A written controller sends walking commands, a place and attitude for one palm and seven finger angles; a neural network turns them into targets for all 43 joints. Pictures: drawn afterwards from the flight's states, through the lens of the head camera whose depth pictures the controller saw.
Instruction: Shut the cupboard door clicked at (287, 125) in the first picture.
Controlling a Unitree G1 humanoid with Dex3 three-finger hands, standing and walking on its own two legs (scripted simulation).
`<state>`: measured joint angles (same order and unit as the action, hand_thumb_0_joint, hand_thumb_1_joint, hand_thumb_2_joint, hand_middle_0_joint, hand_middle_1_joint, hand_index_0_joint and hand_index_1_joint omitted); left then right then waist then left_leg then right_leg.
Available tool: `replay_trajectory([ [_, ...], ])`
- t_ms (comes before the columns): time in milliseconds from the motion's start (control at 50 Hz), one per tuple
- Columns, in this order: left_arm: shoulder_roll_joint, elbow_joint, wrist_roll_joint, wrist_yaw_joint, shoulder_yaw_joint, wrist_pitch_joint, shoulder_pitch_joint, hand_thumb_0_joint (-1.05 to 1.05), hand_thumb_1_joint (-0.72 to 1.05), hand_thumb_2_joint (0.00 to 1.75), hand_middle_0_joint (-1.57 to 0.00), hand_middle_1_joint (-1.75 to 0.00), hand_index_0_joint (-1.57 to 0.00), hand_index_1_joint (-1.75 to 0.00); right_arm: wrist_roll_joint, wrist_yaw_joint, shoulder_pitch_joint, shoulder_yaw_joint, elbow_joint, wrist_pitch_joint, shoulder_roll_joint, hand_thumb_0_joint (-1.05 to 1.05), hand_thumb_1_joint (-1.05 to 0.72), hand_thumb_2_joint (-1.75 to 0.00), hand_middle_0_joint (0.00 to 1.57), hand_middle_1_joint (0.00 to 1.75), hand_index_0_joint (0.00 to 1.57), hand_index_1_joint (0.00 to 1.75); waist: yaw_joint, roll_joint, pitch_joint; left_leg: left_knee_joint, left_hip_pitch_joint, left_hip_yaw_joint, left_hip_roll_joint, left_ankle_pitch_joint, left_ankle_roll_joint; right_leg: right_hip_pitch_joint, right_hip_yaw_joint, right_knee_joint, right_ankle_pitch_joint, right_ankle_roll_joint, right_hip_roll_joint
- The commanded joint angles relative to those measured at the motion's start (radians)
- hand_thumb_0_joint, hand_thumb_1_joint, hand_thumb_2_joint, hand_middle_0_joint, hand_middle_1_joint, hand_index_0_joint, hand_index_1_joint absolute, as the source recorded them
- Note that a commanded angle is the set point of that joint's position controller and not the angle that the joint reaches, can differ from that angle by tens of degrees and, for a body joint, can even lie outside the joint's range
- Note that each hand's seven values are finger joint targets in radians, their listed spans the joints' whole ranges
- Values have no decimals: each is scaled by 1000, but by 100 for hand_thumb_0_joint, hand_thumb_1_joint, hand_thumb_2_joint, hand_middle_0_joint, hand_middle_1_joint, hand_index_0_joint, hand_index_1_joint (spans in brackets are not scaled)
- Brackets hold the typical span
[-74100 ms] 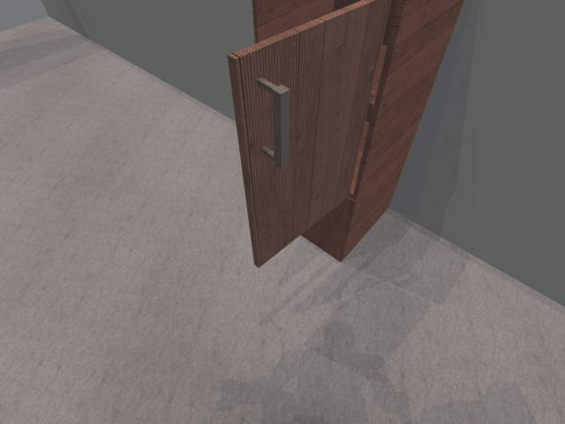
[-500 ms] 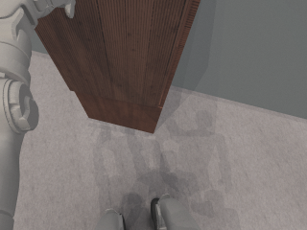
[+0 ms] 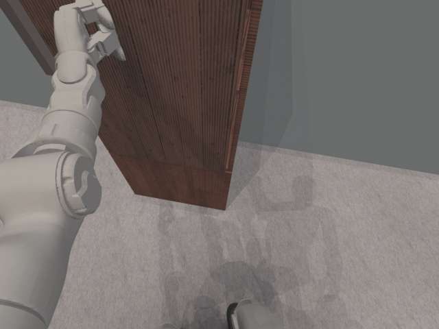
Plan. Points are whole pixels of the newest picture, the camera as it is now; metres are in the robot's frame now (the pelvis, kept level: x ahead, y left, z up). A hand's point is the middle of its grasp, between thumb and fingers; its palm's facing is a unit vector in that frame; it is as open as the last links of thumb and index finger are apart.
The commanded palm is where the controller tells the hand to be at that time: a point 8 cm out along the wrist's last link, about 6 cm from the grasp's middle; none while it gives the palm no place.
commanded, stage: pull the fist back off the door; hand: left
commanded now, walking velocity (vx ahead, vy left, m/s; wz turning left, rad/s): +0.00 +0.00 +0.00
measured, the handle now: (36, 27) +0.64 +0.21 +0.15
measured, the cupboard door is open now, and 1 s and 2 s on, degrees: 0 0 0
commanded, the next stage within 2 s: draw the hand back to the body in 0.36 s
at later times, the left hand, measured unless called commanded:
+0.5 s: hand (112, 68) +0.50 +0.08 +0.17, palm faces +0.05 -1.00 -0.01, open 3.1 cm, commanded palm +0.47 +0.13 +0.16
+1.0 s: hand (41, 147) +0.37 +0.16 +0.18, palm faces +0.07 -1.00 -0.02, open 3.1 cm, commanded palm +0.32 +0.20 +0.18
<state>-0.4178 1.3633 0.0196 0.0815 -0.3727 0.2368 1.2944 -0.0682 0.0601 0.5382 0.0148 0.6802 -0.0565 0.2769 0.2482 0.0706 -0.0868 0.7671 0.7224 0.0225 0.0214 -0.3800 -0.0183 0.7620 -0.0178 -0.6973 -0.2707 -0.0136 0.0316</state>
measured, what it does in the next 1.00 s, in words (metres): stands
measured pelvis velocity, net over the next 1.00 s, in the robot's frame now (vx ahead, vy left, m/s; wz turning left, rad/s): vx -0.01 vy -0.01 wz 0.02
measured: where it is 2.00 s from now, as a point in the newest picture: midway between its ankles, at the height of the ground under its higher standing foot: outside the picture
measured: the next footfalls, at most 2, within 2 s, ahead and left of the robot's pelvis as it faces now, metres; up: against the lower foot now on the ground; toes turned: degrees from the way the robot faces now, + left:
none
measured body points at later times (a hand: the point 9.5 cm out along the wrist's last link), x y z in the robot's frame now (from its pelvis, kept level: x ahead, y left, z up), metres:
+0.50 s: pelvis +0.01 +0.00 +0.01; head +0.06 -0.01 +0.46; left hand +0.49 +0.13 +0.17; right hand +0.08 -0.26 -0.11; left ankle -0.02 +0.11 -0.71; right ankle +0.03 -0.11 -0.71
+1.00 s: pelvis -0.01 -0.01 +0.03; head -0.02 -0.03 +0.47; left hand +0.36 +0.21 +0.18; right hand +0.14 -0.26 -0.07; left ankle -0.02 +0.11 -0.71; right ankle +0.03 -0.11 -0.71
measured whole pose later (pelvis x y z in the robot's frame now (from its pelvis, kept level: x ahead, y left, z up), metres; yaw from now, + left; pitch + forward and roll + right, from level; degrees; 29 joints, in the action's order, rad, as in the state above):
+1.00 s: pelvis -0.01 -0.01 +0.03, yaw +1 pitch +1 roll +0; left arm -0.23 0.46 -0.18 -0.09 -0.18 0.01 0.44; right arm 0.06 -0.07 0.26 0.02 0.63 -0.06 0.26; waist 0.00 0.05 -0.05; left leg 0.56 0.26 0.02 0.00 -0.30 -0.01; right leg 0.32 -0.02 -0.54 -0.23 -0.02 0.02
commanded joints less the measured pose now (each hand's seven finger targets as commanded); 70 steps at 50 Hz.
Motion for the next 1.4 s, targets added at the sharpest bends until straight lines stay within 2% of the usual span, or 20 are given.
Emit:
replay_trajectory([
  [0, -182, -219, 5, 12, 1, 78, 342, 0, 90, 90, -130, -150, -130, -150, 17, -8, 150, -68, -54, -14, 170, 0, -90, -90, 20, 30, 20, 30, -37, -78, -420, -91, -163, -14, -27, 250, -11, -367, 5, 69, 295, 4, 4],
  [120, -93, -513, -53, -6, 44, 116, 314, 0, 90, 90, -130, -150, -130, -150, 33, -19, 91, -89, -84, -8, 152, 0, -90, -90, 20, 30, 20, 30, -92, 25, -559, -90, -378, -11, -24, 429, 2, -421, -2, 59, 426, -5, 14],
  [200, 14, -558, -79, -17, 135, 100, 282, 0, 90, 90, -130, -150, -130, -150, 50, -33, 46, -88, -67, -13, 136, 0, -90, -90, 20, 30, 20, 30, -66, -19, -452, -108, -394, -10, -18, 410, -3, -404, -8, 85, 415, 1, 15],
  [260, 60, -567, -80, -15, 169, 64, 213, 0, 90, 90, -130, -150, -130, -150, 61, -40, 12, -87, -67, -13, 128, 0, -90, -90, 20, 30, 20, 30, -87, -21, -418, -126, -407, -14, -18, 414, 1, -407, -15, 89, 405, -4, 11],
  [280, 82, -581, -85, -13, 188, 54, 232, 0, 90, 90, -130, -150, -130, -150, 64, -45, 3, -85, -69, -17, 126, 0, -90, -90, 20, 30, 20, 30, -79, 4, -409, -128, -428, -12, -19, 424, 2, -396, -15, 93, 399, -3, 9],
  [360, 76, -462, -93, 4, 167, 15, 253, 0, 90, 90, -130, -150, -130, -150, 67, -53, -24, -74, -49, -19, 123, 0, -90, -90, 20, 30, 20, 30, -72, -103, -304, -152, -350, -17, -28, 313, 0, -392, -15, 111, 346, 0, 2],
  [460, 64, -429, -81, 16, 153, 47, 294, 0, 90, 90, -130, -150, -130, -150, 58, -56, -51, -60, -53, -32, 114, 0, -90, -90, 20, 30, 20, 30, -84, -80, -339, -144, -353, -18, -39, 309, 3, -394, -4, 92, 342, -3, -8],
  [520, -41, -468, -80, 5, 50, 80, 107, 0, 90, 90, -130, -150, -130, -150, 61, -57, -74, -59, -92, -28, 113, 0, -90, -90, 20, 30, 20, 30, -161, -104, -451, -146, -347, -1, -43, 374, 2, -521, 7, 69, 430, -8, -12],
  [600, -54, -632, -84, -44, 44, 69, -134, 0, 90, 90, -130, -150, -130, -150, 81, -57, -121, -62, -152, -20, 105, 0, -90, -90, 20, 30, 20, 30, -222, -106, -478, -170, -342, 25, -38, 431, -3, -635, 15, 74, 527, -11, -14],
  [680, 5, -850, -138, -100, 108, 4, -210, 0, 90, 90, -130, -150, -130, -150, 107, -74, -187, -66, -188, -15, 104, 0, -90, -90, 20, 30, 20, 30, -214, -128, -384, -208, -393, 33, -27, 387, -10, -637, 8, 129, 474, -6, -9],
  [740, 55, -1002, -182, -132, 171, -45, -184, 0, 90, 90, -130, -150, -130, -150, 120, -97, -244, -56, -194, -27, 93, 0, -90, -90, 20, 30, 20, 30, -198, -77, -309, -239, -440, 24, -27, 297, -14, -593, 8, 179, 358, -2, -6],
  [760, 48, -1026, -192, -137, 164, -60, -203, 0, 90, 90, -130, -150, -130, -150, 122, -106, -256, -55, -190, -33, 90, 0, -90, -90, 20, 30, 20, 30, -200, -94, -292, -245, -451, 20, -26, 273, -17, -586, 8, 194, 326, 0, -6],
  [780, 50, -1077, -194, -143, 184, -67, -206, 0, 90, 90, -130, -150, -130, -150, 125, -114, -271, -50, -193, -40, 89, 0, -90, -90, 20, 30, 20, 30, -201, -43, -280, -252, -469, 21, -29, 258, -18, -580, 12, 206, 289, -2, -9],
  [900, 33, -1102, -211, -161, 166, -154, -425, 0, 90, 90, -124, -144, -124, -144, 133, -139, -352, -24, -191, -67, 81, 0, -90, -90, 20, 30, 20, 30, -237, -61, -173, -303, -468, -3, -34, 147, -13, -556, 5, 252, 111, -4, -19],
  [960, 4, -1155, -230, -182, 126, -206, -553, 0, 90, 90, -116, -135, -116, -135, 136, -142, -396, -15, -211, -70, 82, 0, -90, -90, 20, 30, 20, 30, -270, -92, -164, -317, -464, -1, -38, 141, -10, -597, 9, 264, 94, -5, -27],
  [980, -39, -1294, -147, -112, 170, -135, -625, 0, 90, 90, -113, -132, -113, -132, 123, -139, -405, -23, -223, -67, 70, 0, -90, -90, 20, 30, 20, 30, -254, -67, -128, -350, -468, 10, -34, 150, -9, -606, 32, 299, 59, 0, -45],
  [1020, 17, -1295, -137, -63, 186, -113, -763, 0, 90, 90, -108, -126, -108, -126, 118, -140, -438, -15, -222, -60, 59, 0, -90, -90, 20, 30, 20, 30, -256, -121, -63, -364, -455, 5, -31, 118, -8, -612, 28, 316, 11, 8, -45],
  [1100, -24, -1444, -113, -30, 166, -93, -825, 0, 90, 90, -97, -114, -97, -114, 113, -143, -461, -12, -223, -42, 57, 0, -90, -90, 20, 30, 20, 30, -256, -107, -52, -396, -512, 1, -24, 141, -10, -638, 19, 344, 35, 6, -38],
  [1220, -43, -1646, -85, 5, 146, -72, -927, 0, 90, 90, -81, -96, -81, -96, 94, -148, -472, -3, -216, -54, 42, 0, -90, -90, 20, 30, 20, 30, -265, 57, -104, -423, -597, -5, -28, 232, -2, -701, 4, 347, 142, -8, -36],
  [1380, -35, -1741, -89, 4, 92, -87, -1317, 0, 90, 90, -58, -72, -58, -72, 83, -138, -481, -15, -214, -54, 47, 0, -90, -90, 20, 30, 20, 30, -290, -48, -33, -432, -596, -10, -18, 352, 3, -736, -15, 351, 247, -2, -29],
])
